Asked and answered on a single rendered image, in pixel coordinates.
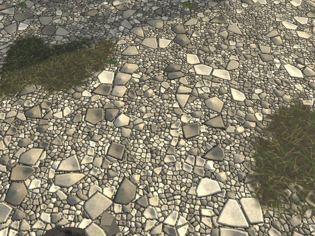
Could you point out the left robot hand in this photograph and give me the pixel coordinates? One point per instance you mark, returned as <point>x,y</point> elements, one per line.
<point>65,231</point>

